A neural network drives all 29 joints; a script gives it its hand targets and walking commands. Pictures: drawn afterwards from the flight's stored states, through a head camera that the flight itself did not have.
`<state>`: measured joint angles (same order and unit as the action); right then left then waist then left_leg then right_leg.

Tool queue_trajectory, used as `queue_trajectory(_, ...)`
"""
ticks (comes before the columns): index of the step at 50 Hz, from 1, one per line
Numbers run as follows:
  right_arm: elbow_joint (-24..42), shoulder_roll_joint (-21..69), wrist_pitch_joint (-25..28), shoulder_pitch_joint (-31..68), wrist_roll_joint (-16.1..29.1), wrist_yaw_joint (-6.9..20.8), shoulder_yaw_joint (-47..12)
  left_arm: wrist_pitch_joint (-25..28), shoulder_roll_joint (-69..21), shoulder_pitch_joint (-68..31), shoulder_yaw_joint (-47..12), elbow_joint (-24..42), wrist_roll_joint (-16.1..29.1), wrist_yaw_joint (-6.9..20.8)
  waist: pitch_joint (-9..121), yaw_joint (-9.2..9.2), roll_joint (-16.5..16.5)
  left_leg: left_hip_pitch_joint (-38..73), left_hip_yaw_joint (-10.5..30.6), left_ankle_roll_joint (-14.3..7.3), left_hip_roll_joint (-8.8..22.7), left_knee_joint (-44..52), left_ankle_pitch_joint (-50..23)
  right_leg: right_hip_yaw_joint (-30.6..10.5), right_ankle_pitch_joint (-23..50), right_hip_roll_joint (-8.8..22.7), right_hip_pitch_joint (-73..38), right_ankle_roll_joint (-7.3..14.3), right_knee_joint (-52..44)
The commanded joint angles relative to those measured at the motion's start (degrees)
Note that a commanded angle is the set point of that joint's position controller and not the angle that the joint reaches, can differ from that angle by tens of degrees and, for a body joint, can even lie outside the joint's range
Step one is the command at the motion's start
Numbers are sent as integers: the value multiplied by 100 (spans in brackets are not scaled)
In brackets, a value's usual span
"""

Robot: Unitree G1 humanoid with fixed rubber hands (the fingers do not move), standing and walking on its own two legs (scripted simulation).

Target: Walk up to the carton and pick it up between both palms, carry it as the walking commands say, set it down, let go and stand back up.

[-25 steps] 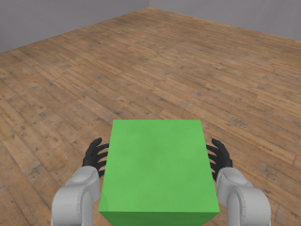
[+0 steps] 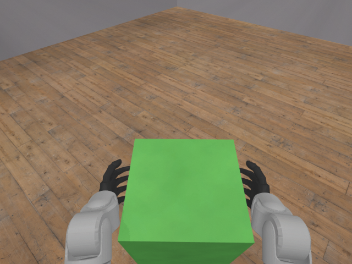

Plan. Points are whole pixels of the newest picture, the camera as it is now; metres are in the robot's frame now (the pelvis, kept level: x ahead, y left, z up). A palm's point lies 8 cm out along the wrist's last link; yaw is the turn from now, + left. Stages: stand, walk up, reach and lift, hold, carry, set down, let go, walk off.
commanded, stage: carry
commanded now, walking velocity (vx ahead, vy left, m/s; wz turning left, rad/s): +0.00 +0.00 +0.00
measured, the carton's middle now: (183, 207) +0.26 +0.00 +0.02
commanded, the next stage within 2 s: none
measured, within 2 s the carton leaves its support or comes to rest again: neither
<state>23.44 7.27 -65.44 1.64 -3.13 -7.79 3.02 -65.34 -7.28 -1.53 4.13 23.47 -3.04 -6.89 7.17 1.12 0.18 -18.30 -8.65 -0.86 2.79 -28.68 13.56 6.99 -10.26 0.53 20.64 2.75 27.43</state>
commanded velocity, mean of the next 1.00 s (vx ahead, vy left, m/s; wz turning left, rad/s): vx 0.00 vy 0.00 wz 0.00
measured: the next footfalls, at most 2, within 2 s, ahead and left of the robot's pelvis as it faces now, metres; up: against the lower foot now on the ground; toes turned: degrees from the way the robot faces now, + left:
none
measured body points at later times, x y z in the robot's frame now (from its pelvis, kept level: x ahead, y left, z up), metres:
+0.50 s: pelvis +0.01 +0.00 +0.00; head -0.01 +0.00 +0.45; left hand +0.28 +0.15 +0.07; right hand +0.27 -0.15 +0.07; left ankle +0.01 +0.11 -0.74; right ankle +0.04 -0.09 -0.74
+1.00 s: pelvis +0.02 +0.01 +0.00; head +0.01 +0.01 +0.45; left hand +0.29 +0.16 +0.07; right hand +0.29 -0.15 +0.07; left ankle +0.01 +0.11 -0.74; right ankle +0.04 -0.09 -0.74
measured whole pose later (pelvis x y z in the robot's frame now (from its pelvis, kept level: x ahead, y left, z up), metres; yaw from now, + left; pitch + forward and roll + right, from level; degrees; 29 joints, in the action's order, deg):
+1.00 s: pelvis +0.02 +0.01 +0.00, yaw +0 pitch +4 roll +0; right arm 17.0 7.3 -59.7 3.4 -4.2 -6.7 4.3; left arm -59.7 -7.3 -3.8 4.7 16.6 -4.2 -6.1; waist 7.0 0.6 -0.2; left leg -16.5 -8.8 -1.3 2.1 -27.4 14.7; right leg 6.7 -11.7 1.0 19.2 2.1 27.0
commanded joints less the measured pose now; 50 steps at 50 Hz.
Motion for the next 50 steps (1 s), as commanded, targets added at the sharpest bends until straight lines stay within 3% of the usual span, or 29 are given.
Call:
queue_trajectory(1, 515, 4094, 160, 2146, 1361, 662, -3297, 136, -3986, -2135, -3220, 431, 1277, 599, 878, -4, -14, 275, 689, -12, 589, 516, -161, -835, 206, 734, -467, -26, -527)
queue_trajectory(50, -64, 4028, 675, 2313, 1145, 781, -2987, 671, -3983, -2355, -3003, -160, 1067, 677, 1020, -53, -20, 519, 663, -104, 585, 570, -631, -755, 805, 736, -708, 14, -390)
